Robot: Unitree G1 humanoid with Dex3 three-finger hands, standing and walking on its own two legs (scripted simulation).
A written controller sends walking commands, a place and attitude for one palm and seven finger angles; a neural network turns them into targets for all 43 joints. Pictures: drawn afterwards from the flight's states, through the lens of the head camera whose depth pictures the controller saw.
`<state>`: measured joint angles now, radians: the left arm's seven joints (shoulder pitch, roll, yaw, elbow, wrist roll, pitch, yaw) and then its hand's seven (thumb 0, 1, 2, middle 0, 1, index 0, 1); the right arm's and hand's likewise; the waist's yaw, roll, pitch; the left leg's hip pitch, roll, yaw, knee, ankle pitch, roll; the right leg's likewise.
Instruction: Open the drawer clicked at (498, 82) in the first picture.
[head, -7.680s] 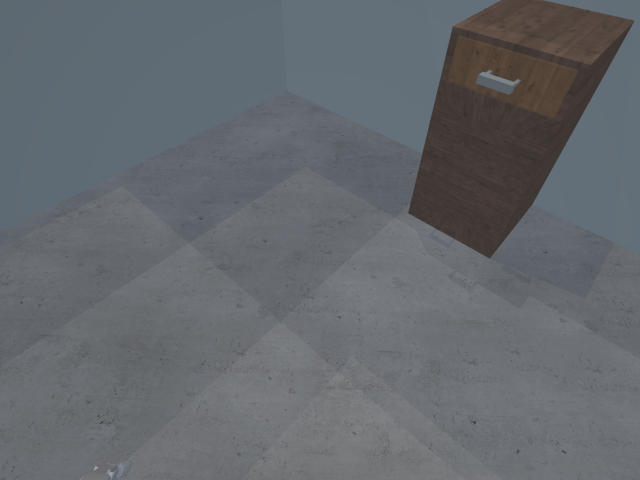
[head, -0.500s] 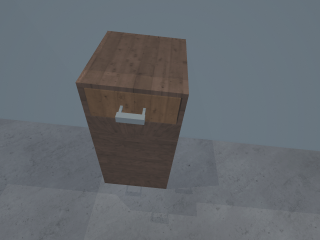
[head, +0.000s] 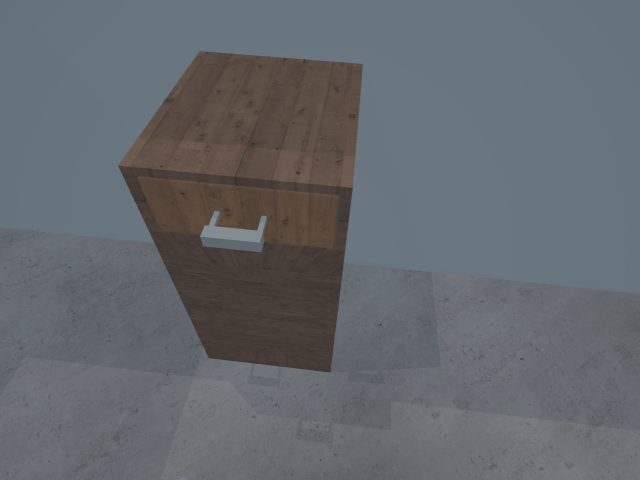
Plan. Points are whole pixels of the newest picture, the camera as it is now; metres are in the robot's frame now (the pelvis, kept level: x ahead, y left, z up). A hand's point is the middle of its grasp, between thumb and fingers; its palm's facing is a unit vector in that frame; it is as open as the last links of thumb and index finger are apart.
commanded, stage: come to a stop and stand still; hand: left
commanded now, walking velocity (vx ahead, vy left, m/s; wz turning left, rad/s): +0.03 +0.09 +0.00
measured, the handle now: (236, 228) +0.53 +0.19 -0.06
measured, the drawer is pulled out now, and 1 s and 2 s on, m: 0.00 0.00 0.00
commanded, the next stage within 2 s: look again from close up in 0.60 s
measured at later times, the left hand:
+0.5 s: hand out of the picture -0.07 +0.16 -0.17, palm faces +0.00 -0.99 -0.15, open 7.4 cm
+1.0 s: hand out of the picture -0.04 +0.16 -0.18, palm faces +0.04 -0.99 -0.15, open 7.4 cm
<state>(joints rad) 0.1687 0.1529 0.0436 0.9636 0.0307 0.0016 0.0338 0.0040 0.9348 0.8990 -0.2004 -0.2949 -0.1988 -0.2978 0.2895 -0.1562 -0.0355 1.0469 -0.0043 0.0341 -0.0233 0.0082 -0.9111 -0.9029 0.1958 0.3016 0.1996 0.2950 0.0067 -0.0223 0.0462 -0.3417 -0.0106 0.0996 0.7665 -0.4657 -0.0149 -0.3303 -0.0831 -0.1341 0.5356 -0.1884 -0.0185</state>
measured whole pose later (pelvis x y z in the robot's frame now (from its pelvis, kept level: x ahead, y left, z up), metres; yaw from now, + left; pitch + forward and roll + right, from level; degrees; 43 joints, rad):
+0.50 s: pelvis -0.02 +0.01 +0.00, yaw +0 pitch +0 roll -1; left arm 0.38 0.10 -0.03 1.11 0.02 -0.02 0.04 0.01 0.91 0.90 -0.20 -0.29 -0.20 -0.30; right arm 0.29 -0.18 0.01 1.03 -0.01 0.00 -0.02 0.01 -0.94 -0.90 0.20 0.30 0.20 0.30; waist -0.01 0.02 0.02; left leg -0.31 -0.01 0.11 0.51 -0.21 0.07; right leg -0.16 0.00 -0.04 0.47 -0.31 0.00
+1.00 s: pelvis -0.03 +0.00 +0.00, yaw +1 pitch -1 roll -1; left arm 0.36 0.14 -0.02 1.06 0.01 -0.02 0.04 0.01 0.91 0.90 -0.20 -0.29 -0.20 -0.30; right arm 0.34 -0.14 0.02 1.08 -0.01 0.00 -0.02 0.01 -0.91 -0.90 0.20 0.30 0.20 0.30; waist 0.00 -0.02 -0.02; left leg -0.28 -0.01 0.09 0.49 -0.19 0.06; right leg -0.14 0.01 -0.06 0.48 -0.31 -0.02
